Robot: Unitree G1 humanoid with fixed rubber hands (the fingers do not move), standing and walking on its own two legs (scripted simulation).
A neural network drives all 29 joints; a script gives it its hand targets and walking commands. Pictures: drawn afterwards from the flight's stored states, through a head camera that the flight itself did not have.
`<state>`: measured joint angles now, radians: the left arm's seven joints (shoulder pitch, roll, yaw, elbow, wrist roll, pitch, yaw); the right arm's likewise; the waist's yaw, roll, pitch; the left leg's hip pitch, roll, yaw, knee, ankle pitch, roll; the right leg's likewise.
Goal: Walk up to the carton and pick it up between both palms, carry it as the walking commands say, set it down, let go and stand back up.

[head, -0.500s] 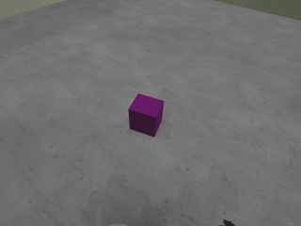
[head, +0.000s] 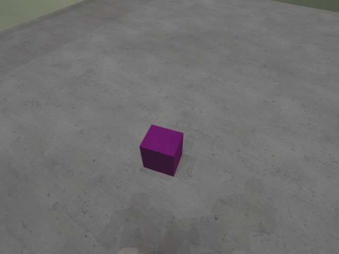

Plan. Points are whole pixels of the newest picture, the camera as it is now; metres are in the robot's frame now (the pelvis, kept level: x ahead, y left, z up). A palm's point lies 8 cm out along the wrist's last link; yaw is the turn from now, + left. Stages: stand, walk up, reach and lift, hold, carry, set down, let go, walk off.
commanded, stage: walk up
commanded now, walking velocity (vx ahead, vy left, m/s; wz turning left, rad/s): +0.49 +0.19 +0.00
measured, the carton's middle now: (162, 150) +0.81 +0.07 -0.65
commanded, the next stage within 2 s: none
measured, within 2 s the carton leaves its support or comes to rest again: neither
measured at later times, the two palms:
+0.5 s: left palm (72, 208) +0.25 +0.28 -0.11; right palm (251, 242) +0.18 -0.21 -0.15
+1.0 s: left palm (82, 182) +0.33 +0.28 -0.12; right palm (237, 180) +0.36 -0.21 -0.15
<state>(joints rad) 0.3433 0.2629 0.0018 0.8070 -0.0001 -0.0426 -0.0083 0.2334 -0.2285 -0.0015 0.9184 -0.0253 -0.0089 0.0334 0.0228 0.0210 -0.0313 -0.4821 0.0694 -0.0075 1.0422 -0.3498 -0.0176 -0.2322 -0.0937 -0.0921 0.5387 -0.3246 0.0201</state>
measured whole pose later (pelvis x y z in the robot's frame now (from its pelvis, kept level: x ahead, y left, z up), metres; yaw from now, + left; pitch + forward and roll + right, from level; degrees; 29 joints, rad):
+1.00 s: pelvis +0.30 +0.02 -0.01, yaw +3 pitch +0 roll +1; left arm 0.33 0.25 0.00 0.84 0.00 -0.02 0.00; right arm 0.27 -0.21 0.00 0.95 -0.03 0.01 0.01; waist 0.01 0.02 -0.02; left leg -0.29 0.04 0.00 0.74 -0.41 -0.05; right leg -0.24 -0.04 -0.10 0.63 -0.36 -0.02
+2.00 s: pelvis +0.35 -0.01 -0.01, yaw +3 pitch -2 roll +1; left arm 0.33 0.23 0.00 0.85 0.00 0.04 0.01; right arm 0.25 -0.21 0.00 0.95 -0.02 0.04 -0.03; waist 0.00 0.04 0.01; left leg -0.26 0.08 0.00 0.56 -0.28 -0.06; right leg -0.26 0.01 -0.12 0.60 -0.32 -0.07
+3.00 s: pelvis +0.36 +0.09 +0.00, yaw -4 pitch +0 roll +0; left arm 0.37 0.23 0.00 0.88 0.00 0.03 0.05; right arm 0.18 -0.21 0.00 0.96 -0.03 0.08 0.01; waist 0.01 0.03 0.06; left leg -0.30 0.05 0.00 0.64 -0.34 -0.04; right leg -0.26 -0.06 0.04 0.49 -0.23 0.05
